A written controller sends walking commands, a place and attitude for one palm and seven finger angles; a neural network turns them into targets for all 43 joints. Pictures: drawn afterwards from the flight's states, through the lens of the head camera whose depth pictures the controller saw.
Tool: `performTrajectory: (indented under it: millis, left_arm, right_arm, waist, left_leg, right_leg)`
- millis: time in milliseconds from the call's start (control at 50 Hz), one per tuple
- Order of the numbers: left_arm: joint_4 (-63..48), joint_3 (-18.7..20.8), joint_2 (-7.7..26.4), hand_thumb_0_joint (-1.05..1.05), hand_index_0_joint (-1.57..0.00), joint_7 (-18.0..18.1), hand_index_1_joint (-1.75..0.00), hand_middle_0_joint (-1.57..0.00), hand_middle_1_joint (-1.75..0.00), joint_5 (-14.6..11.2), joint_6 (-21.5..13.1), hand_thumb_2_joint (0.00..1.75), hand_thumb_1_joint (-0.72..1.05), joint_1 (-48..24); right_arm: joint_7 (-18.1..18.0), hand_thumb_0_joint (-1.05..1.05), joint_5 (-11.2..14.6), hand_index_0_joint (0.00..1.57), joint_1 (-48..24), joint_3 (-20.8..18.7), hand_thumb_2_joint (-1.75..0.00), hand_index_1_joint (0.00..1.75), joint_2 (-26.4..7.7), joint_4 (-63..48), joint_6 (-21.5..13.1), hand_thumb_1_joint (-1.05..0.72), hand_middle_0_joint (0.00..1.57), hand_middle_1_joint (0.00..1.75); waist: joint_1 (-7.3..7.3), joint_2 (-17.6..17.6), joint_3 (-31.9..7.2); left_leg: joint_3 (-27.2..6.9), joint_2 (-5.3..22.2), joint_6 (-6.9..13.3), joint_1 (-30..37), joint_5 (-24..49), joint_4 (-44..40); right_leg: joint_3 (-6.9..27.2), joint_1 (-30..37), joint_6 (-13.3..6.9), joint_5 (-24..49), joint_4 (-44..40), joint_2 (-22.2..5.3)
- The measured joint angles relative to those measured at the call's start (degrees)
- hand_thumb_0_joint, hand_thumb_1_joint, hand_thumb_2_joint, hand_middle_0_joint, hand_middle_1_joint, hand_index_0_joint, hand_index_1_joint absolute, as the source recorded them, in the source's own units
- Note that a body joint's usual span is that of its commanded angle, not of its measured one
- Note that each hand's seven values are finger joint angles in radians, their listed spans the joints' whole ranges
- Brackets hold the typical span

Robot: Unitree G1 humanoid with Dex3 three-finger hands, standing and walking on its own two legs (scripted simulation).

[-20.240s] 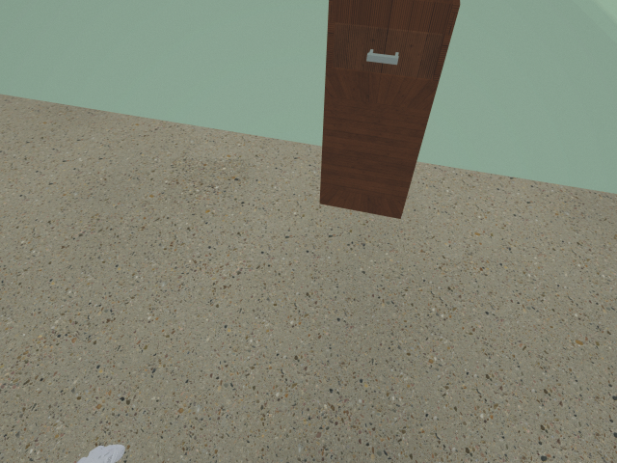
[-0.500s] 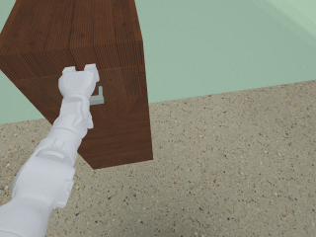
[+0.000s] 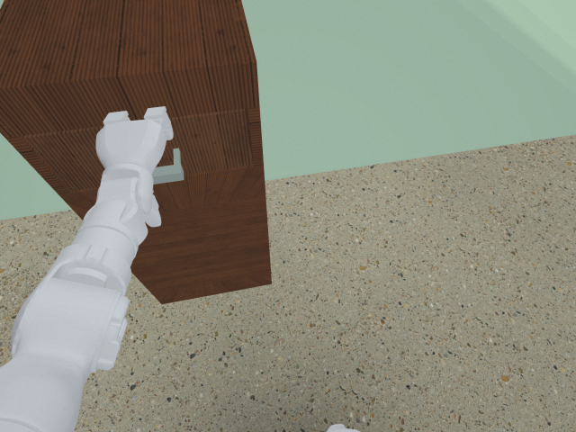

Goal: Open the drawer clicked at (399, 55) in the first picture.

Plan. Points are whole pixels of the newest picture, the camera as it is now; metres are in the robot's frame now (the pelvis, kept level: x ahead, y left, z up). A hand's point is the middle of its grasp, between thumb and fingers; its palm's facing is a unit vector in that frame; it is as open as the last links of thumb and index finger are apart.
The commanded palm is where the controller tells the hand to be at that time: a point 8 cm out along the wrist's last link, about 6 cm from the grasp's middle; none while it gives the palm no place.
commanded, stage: re-aim the fingers above the handle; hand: left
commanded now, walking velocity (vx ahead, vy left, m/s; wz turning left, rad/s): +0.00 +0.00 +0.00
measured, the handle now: (152, 166) +0.55 +0.20 -0.01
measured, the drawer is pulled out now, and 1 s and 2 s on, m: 0.00 0.00 0.00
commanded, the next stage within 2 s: lower the fingers behind the handle in 1.20 s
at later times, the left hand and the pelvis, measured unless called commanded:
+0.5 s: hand (140, 172) +0.49 +0.19 +0.04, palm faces -0.02 -0.02 -1.00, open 13.8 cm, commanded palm +0.48 +0.19 +0.10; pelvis +0.00 +0.01 +0.00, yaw +0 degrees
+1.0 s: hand (145, 168) +0.50 +0.19 +0.04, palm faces -0.01 -0.01 -1.00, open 13.8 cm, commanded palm +0.48 +0.19 +0.10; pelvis +0.00 +0.00 +0.00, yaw +0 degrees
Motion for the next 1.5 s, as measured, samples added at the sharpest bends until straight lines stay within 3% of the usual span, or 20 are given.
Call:
performTrajectory:
  millis: [240, 400, 560, 720, 920, 1100, 1300, 1500]
  left_arm:
    - [1.16, 0.61, 0.06, 0.0, -0.32, 0.64, -1.2, -0.32, -1.2, 0.38, 2.28, 0.3, -0.49, -0.06]
    - [-0.65, -1.12, -0.92, 0.0, -0.32, -0.49, -1.2, -0.32, -1.2, -0.41, 0.31, 0.3, -0.49, 0.53]
    - [1.27, -0.62, -0.63, 0.0, -0.32, 1.23, -1.2, -0.32, -1.2, 0.71, 1.29, 0.3, -0.49, -1.23]
    - [1.68, 0.15, 0.35, 0.0, -0.32, -0.13, -1.2, -0.32, -1.2, 0.12, 2.27, 0.3, -0.49, -1.45]
    - [-0.91, 0.31, -0.17, 0.0, -0.32, -0.02, -1.2, -0.32, -1.2, 0.28, 0.29, 0.3, -0.49, 0.68]
    - [1.45, -0.19, -0.55, 0.0, -0.32, 0.61, -1.2, -0.32, -1.2, -0.07, 2.59, 0.3, -0.49, -1.03]
    - [0.74, 0.7, 0.44, 0.0, -0.32, -0.78, -1.2, -0.32, -1.2, 0.05, 1.34, 0.3, -0.49, -0.29]
    - [0.54, 0.22, 0.0, 0.0, -0.32, 0.28, -1.2, -0.32, -1.2, 0.43, 0.36, 0.3, -0.49, 1.18]
  right_arm:
    - [0.31, 0.01, 0.03, 0.2, -1.24, 0.68, -0.9, 0.3, 0.66, -0.69, 0.36, -0.91, 0.2, 0.3]
    - [0.42, 0.01, -0.07, 0.2, -1.0, 0.52, -0.9, 0.3, 0.88, -0.39, 0.32, -0.91, 0.2, 0.3]
    - [0.29, 0.01, -0.17, 0.2, -1.77, 0.65, -0.9, 0.3, 0.59, -0.8, -0.09, -0.91, 0.2, 0.3]
    - [0.11, 0.01, -0.06, 0.2, -0.96, 0.62, -0.9, 0.3, 0.24, -0.83, 0.5, -0.91, 0.2, 0.3]
    - [0.15, 0.01, -0.15, 0.2, -0.06, 0.26, -0.9, 0.3, 0.31, -0.34, 0.55, -0.91, 0.2, 0.3]
    - [0.16, 0.01, 0.09, 0.2, -1.61, 0.66, -0.9, 0.3, 0.33, -0.26, 0.52, -0.91, 0.2, 0.3]
    - [-0.23, 0.01, 0.11, 0.2, -1.48, 0.72, -0.9, 0.3, 0.22, -1.29, 0.42, -0.91, 0.2, 0.3]
    - [-0.02, 0.01, -0.05, 0.2, -1.28, 0.34, -0.9, 0.3, 0.15, -0.69, 0.34, -0.91, 0.2, 0.3]
  waist:
    - [0.1, 0.18, -0.13]
    - [1.04, 0.16, -0.11]
    - [0.13, -0.06, 0.24]
    - [-0.12, 0.23, 0.13]
    - [0.24, 0.29, -0.01]
    - [0.02, 0.45, 0.37]
    - [0.05, 0.26, -0.02]
    - [0.26, -0.11, -0.05]
  left_leg:
    - [0.45, -0.27, 0.55, 0.01, -0.27, 0.4]
    - [-0.09, -0.59, 0.65, 0.48, -0.36, 0.52]
    - [-0.17, -0.56, 0.58, -0.89, -0.42, 1.24]
    - [0.14, -0.19, 0.42, -0.73, -0.51, 0.9]
    - [-0.04, -0.03, 0.11, -0.17, -0.57, 0.54]
    - [-0.26, -0.06, -0.08, 0.04, -0.28, 0.12]
    - [-0.09, 0.19, -0.3, 0.29, -0.36, -0.19]
    - [-0.48, 0.15, -0.34, -0.61, -0.78, 0.77]
  right_leg:
    - [0.47, -0.02, 0.56, -0.04, 0.24, -0.27]
    - [-0.05, 0.77, 0.67, -0.27, 0.18, -0.57]
    - [-0.13, -0.64, 0.56, -0.41, 1.01, -0.57]
    - [0.22, -0.63, 0.43, -0.3, 0.64, -0.17]
    - [0.07, -0.1, 0.13, -0.46, 0.35, 0.02]
    - [-0.12, 0.05, -0.06, -0.41, 0.22, 0.01]
    - [0.08, 0.12, -0.26, -0.46, 0.05, 0.28]
    - [-0.3, -0.57, -0.31, -0.94, 0.86, 0.22]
